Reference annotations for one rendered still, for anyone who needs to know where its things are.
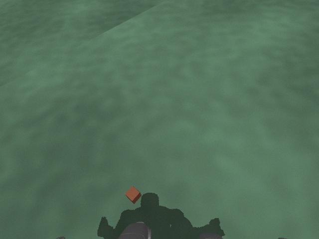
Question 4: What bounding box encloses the cube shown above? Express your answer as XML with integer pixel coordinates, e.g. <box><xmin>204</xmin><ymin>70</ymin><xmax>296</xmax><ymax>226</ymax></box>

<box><xmin>125</xmin><ymin>186</ymin><xmax>141</xmax><ymax>203</ymax></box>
